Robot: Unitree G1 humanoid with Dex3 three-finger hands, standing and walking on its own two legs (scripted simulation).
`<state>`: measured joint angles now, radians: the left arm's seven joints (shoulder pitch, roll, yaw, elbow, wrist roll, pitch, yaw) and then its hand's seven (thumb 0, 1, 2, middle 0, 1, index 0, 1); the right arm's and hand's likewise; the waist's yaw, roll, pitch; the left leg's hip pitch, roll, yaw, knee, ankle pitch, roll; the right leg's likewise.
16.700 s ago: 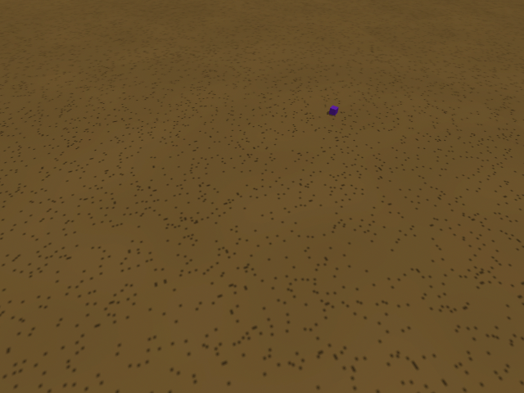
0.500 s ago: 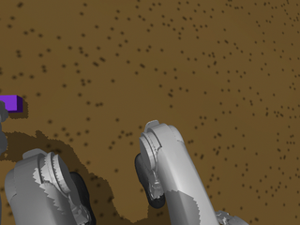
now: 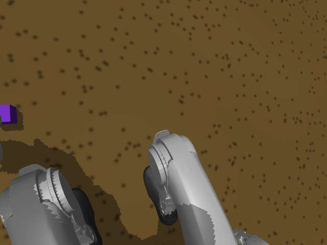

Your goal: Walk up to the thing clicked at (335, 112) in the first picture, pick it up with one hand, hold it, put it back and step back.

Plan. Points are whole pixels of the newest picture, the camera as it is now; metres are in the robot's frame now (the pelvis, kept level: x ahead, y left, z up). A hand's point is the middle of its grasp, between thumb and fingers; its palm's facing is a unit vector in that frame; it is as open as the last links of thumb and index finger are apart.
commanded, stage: rise first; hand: left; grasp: from above
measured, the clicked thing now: (3, 114) +0.46 +0.31 -0.31
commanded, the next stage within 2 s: none
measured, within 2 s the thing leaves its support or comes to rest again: neither
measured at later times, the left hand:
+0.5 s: hand out of the picture +0.42 +0.35 -0.20, palm faces +0.05 -0.45 -0.89, open 14.3 cm
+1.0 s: hand out of the picture +0.42 +0.35 -0.20, palm faces +0.06 -0.45 -0.89, open 14.4 cm
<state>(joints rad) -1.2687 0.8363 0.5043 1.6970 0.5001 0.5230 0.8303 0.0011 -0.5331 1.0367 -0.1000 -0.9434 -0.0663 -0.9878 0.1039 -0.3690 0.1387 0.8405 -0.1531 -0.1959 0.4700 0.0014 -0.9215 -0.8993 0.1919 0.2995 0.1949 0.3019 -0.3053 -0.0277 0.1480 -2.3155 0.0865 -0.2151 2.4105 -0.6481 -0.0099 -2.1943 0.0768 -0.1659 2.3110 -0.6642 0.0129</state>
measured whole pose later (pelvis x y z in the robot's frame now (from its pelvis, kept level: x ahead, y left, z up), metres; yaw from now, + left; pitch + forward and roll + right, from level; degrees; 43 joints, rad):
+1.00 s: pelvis +0.00 +0.00 +0.00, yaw -1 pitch +29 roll -11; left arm -1.25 0.87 0.49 1.67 0.48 0.52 0.81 0.00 -0.57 1.08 -0.11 -0.90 -0.06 -0.96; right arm 0.10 -0.37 0.18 0.83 -0.15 -0.21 0.47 0.00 -0.92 -0.90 0.19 0.30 0.19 0.30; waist -0.31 -0.05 0.17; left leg -2.30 0.09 -0.23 2.42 -0.66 -0.01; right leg -2.18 0.08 -0.18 2.31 -0.67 0.01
